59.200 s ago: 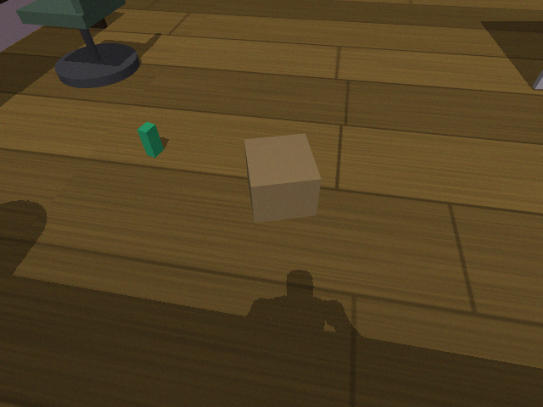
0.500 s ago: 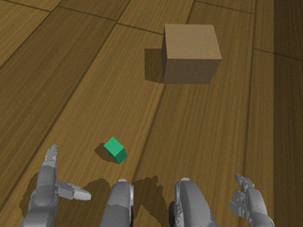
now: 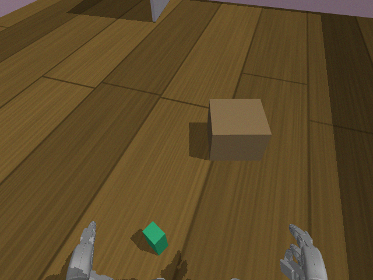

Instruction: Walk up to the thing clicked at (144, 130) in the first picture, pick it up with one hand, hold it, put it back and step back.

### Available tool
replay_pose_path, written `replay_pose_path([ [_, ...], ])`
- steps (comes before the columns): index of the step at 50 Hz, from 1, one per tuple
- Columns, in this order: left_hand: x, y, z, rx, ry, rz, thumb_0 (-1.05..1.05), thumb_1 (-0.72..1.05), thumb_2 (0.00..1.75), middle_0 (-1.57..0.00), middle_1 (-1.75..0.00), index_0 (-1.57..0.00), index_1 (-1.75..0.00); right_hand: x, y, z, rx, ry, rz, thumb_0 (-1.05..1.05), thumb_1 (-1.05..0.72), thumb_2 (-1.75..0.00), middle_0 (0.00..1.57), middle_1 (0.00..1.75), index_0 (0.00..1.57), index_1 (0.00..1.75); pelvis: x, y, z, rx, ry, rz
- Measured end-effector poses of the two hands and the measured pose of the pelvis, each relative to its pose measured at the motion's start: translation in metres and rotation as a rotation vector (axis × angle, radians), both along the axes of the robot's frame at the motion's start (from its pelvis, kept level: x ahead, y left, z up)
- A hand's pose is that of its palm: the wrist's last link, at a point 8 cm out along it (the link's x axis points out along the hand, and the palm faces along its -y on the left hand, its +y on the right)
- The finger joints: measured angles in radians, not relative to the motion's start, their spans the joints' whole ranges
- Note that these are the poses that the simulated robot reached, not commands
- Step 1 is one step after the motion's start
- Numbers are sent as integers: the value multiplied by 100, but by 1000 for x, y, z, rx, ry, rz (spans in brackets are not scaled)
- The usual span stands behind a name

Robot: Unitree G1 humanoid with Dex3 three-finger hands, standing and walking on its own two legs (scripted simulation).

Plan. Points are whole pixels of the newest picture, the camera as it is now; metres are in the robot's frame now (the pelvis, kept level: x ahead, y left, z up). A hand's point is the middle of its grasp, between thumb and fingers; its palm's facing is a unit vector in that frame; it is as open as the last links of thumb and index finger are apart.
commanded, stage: home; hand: left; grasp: from the side
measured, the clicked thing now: (156, 238) +0.39 +0.18 -0.63
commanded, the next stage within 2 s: stand in 1.64 s
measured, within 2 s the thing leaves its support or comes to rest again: neither
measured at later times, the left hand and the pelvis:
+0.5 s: hand (113, 271) +0.16 +0.17 -0.05, palm faces +0.10 -0.95 -0.28, open 17.5 cm; pelvis -0.01 +0.00 +0.01, yaw +0 degrees
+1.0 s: hand (112, 272) +0.16 +0.17 -0.05, palm faces +0.10 -0.96 -0.27, open 17.5 cm; pelvis -0.01 +0.00 +0.01, yaw +0 degrees
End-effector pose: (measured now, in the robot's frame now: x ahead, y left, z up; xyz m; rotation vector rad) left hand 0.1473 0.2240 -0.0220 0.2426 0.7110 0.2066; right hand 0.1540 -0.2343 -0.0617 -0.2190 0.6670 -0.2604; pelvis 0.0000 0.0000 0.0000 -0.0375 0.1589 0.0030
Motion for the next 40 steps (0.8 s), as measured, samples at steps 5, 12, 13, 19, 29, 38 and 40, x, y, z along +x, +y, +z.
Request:
replay_pose_path([
  [5,-7,1,-4,-7,21,12,-1,-56,4,-5,-5,-5,-5,3,0,5,-12,-16,25,2,-89,-90,20,30,20,30,-3,-1,2,2,-14,4],
  [12,-8,-2,-4,-11,28,11,-1,-55,5,-5,-5,-5,-5,-6,-3,3,-20,2,26,2,-89,-90,20,30,20,30,-6,-3,4,2,-23,5],
  [13,-8,-2,-3,-11,26,10,-1,-55,5,-5,-5,-5,-5,-8,-4,2,-19,5,23,2,-89,-90,20,30,20,30,-6,-3,4,2,-25,5],
  [19,-8,-4,-2,-9,21,4,-1,-54,5,-5,-5,-5,-5,-18,-6,-1,-14,23,11,2,-89,-90,20,30,20,30,-8,-4,5,4,-33,2],
  [29,-13,-5,-3,-10,27,0,-1,-54,6,-6,-5,-5,-5,-25,-8,-1,-12,26,6,2,-89,-90,20,30,20,30,-12,-5,6,7,-37,0],
  [38,-14,-5,-2,-14,24,1,-1,-54,6,-6,-5,-5,-5,-22,-8,1,-16,11,13,2,-89,-90,20,30,20,30,-13,-6,6,7,-39,1],
  [40,-14,-5,-2,-15,23,2,-1,-54,6,-6,-5,-5,-5,-21,-8,2,-17,8,15,2,-89,-90,20,30,20,30,-13,-5,6,7,-40,2],
])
